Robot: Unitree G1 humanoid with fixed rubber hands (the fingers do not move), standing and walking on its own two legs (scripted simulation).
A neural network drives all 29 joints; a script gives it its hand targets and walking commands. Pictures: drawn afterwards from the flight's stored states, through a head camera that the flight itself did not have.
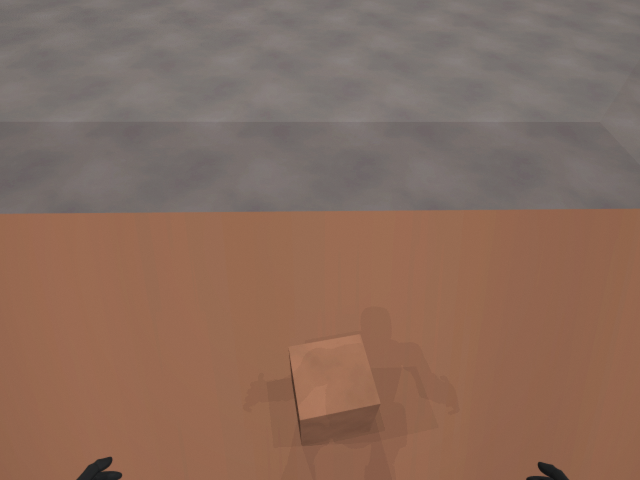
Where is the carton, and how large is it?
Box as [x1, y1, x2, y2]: [288, 334, 380, 445]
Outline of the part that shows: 359,334 288,347 291,377 302,445 369,431 380,403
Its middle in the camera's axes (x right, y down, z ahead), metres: +0.03 +0.43 +1.12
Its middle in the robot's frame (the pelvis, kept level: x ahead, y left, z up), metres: +0.47 -0.03 -0.66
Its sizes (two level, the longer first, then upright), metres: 0.210 0.200 0.250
